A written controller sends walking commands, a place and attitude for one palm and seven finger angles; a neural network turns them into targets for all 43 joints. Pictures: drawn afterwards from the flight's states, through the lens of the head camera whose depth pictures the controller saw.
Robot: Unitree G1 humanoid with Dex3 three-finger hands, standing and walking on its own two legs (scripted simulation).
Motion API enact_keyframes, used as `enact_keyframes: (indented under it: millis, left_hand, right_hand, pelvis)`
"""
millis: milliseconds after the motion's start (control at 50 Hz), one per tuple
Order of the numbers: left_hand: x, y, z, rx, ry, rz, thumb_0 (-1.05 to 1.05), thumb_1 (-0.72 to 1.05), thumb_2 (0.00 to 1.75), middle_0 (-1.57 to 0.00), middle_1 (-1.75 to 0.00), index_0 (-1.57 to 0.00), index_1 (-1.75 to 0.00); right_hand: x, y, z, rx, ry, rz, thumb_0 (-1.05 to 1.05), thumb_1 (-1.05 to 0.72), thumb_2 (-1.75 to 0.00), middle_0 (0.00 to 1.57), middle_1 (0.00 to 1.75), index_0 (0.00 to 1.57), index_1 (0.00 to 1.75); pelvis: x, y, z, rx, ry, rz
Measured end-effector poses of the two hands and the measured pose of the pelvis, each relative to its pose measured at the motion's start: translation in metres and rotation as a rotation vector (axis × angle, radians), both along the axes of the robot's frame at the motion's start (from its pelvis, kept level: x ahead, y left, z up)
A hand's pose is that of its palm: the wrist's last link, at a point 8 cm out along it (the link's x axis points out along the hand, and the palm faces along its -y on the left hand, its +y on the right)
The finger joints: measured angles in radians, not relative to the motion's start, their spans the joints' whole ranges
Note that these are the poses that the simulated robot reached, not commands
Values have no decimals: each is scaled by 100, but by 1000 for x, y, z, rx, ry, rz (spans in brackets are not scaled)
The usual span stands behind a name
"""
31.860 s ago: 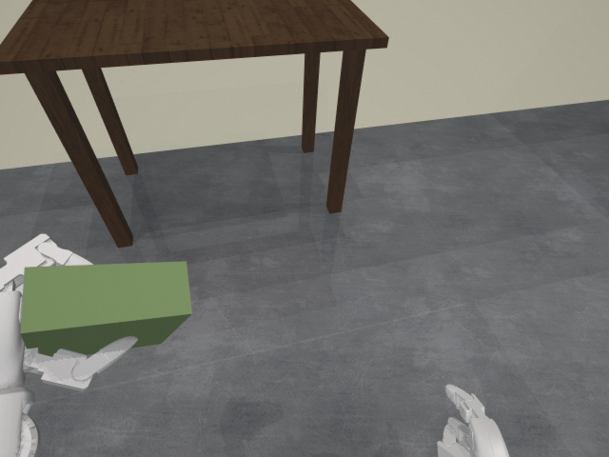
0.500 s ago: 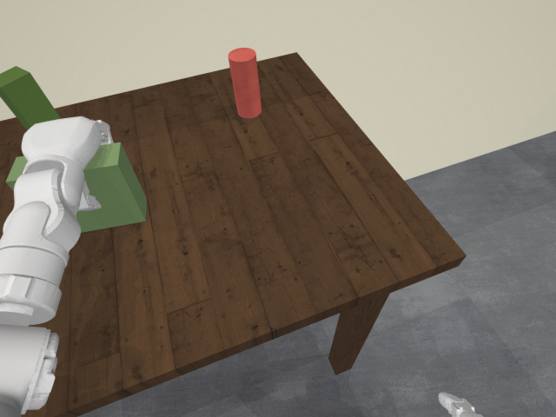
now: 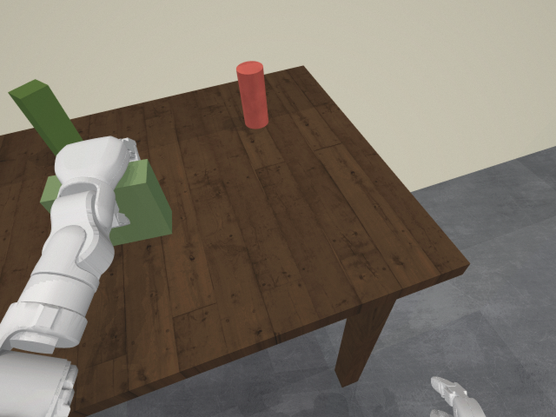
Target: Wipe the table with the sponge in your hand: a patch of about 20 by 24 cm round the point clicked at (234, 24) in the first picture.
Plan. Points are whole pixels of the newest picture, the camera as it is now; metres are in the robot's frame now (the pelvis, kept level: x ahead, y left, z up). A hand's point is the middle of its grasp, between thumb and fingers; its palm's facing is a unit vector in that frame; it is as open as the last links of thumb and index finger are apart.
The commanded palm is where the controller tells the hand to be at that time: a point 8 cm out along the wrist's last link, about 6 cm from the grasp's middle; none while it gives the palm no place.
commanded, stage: wipe back along the middle lane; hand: left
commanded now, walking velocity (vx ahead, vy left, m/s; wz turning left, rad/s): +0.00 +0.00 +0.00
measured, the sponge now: (120, 215) +0.38 +0.30 +0.07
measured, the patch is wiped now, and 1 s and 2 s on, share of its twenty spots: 0.55 0.70 0.75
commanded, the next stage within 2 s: slide across to the third lane in 1.34 s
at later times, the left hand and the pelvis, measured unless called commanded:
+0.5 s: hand (120, 213) +0.34 +0.26 +0.13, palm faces +0.04 -0.02 -1.00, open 9.5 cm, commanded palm +0.30 +0.25 +0.16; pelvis -0.01 -0.01 +0.00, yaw +0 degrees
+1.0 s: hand (117, 247) +0.29 +0.24 +0.13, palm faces +0.13 -0.06 -0.99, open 9.5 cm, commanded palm +0.24 +0.23 +0.15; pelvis -0.01 -0.02 +0.00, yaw -2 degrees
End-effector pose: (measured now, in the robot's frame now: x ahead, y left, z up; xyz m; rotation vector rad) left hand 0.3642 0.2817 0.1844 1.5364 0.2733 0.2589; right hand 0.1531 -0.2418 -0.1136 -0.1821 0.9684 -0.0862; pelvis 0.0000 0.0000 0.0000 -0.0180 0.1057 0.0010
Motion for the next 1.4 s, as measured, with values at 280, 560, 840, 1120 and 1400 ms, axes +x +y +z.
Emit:
enact_keyframes:
  millis: [280,560,840,1120,1400]
  left_hand:
    - [-27,-15,-1,1,-26,32,0,-46,110,-77,-141,-77,-146]
    - [-50,-32,-4,-2,-58,32,1,-45,109,-76,-143,-76,-147]
    - [-83,-44,-4,-32,-108,34,2,-44,108,-73,-145,-75,-147]
    - [-115,-52,-5,-51,-131,52,3,-43,108,-72,-145,-75,-146]
    - [-138,-64,-6,-71,-153,37,3,-43,107,-71,-147,-76,-145]
  right_hand:
    - [21,9,10,35,-88,37,1,-91,-90,20,30,20,30]
    - [32,6,15,49,-137,53,1,-91,-90,20,30,20,30]
    - [41,6,20,75,-192,60,1,-91,-90,20,30,20,30]
    - [46,12,28,90,-247,84,1,-91,-90,20,30,20,30]
    - [37,13,27,108,-257,90,1,-91,-90,20,30,20,30]
  pelvis:
    - [-8,-6,0,6,-32,-5]
    - [-9,-12,-2,9,-50,-11]
    - [-10,-16,-4,12,-67,-26]
    - [-20,-18,-5,17,-93,-32]
    - [-26,-20,-6,20,-107,-42]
